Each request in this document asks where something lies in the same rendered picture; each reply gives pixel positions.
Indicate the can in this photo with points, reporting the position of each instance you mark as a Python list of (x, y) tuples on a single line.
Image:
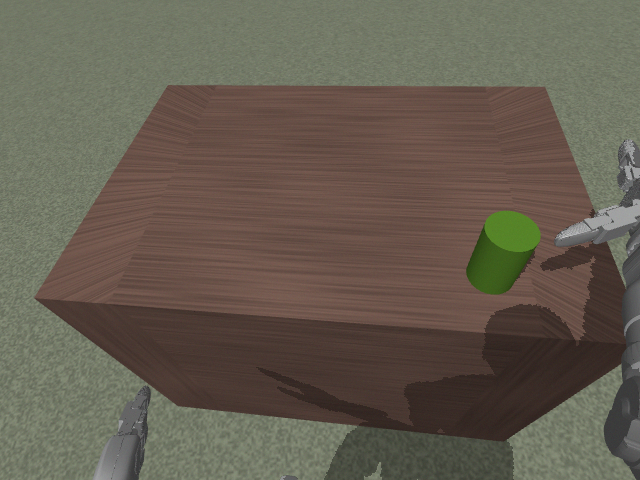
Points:
[(505, 244)]

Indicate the left robot hand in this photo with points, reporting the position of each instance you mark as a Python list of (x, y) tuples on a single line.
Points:
[(123, 454)]

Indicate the right robot hand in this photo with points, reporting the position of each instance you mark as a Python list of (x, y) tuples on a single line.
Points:
[(614, 221)]

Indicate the right robot arm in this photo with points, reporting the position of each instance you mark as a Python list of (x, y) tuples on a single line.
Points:
[(622, 426)]

